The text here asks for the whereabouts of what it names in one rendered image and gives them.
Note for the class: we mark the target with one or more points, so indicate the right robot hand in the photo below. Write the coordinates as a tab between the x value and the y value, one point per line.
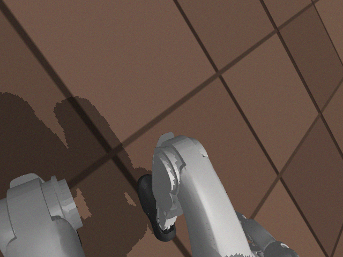
260	238

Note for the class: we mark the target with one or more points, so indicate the right robot foot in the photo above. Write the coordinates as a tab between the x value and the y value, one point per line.
148	203

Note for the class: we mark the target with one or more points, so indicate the right robot arm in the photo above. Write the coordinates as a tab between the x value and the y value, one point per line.
279	249

